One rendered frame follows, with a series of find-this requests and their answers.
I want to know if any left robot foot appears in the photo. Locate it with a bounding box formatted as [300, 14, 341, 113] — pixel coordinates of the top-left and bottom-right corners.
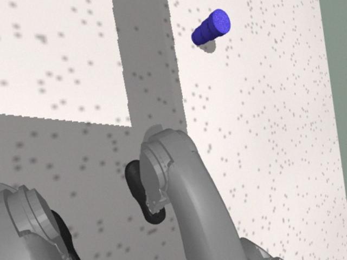
[51, 210, 81, 260]

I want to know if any right robot foot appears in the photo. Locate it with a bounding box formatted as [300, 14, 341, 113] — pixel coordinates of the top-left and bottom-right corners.
[125, 160, 166, 224]

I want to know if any right robot hand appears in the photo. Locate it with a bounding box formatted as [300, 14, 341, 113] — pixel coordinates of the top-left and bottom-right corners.
[240, 237, 273, 260]

